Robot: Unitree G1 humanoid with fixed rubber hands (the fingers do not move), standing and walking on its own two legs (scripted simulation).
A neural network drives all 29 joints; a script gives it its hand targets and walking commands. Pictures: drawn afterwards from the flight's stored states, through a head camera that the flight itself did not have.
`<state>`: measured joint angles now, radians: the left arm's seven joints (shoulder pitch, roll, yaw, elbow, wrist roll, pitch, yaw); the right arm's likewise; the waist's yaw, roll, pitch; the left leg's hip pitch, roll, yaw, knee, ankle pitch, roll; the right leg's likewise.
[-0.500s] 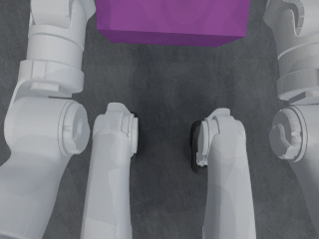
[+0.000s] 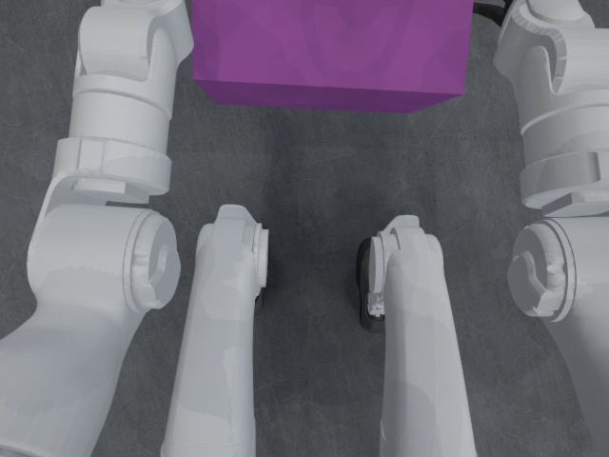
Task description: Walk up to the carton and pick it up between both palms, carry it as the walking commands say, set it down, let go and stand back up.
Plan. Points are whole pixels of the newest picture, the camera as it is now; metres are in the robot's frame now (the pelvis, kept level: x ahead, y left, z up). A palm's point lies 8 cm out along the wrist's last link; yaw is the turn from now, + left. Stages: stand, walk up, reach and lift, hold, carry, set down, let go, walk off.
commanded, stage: reach and lift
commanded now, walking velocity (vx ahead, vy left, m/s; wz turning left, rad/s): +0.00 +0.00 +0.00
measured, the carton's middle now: out of the picture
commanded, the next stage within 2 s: none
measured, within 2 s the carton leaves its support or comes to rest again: neither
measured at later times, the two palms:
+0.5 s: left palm out of the picture +0.53 +0.18 +0.01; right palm out of the picture +0.53 -0.16 +0.01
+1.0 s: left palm out of the picture +0.51 +0.17 +0.09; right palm out of the picture +0.51 -0.17 +0.08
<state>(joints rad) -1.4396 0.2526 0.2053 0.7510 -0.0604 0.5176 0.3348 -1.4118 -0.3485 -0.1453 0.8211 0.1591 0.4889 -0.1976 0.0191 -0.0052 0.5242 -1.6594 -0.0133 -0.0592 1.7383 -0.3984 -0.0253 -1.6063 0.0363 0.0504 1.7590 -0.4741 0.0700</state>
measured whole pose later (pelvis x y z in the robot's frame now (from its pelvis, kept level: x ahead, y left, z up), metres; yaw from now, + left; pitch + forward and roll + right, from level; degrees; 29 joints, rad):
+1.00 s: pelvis +0.00 +0.00 +0.11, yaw +1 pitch +9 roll -2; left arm -1.24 0.19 0.18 0.70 -0.05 0.52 0.35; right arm -1.19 -0.29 -0.15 0.76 0.15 0.49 -0.21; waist 0.01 0.00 0.52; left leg -1.17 -0.01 -0.06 1.32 -0.31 -0.02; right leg -1.12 0.03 0.06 1.34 -0.37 0.06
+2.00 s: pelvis +0.08 -0.01 +0.23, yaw +2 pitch +10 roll -1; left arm -0.81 0.00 0.40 0.89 0.24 0.49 0.15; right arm -0.70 -0.03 -0.40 0.79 -0.14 0.55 -0.09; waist 0.00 -0.02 -0.18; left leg -0.73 -0.01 -0.06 0.76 -0.20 -0.02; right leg -0.69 0.02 0.07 0.79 -0.27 0.03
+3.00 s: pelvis +0.13 -0.01 +0.27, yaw +2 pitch +0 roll +0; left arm -0.39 -0.10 0.33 0.49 0.25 0.68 0.08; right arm -0.36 0.04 -0.30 0.48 -0.20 0.73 0.02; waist 0.00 -0.03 -0.19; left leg -0.25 -0.01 -0.06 0.39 -0.13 -0.02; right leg -0.22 0.00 0.07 0.43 -0.21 0.02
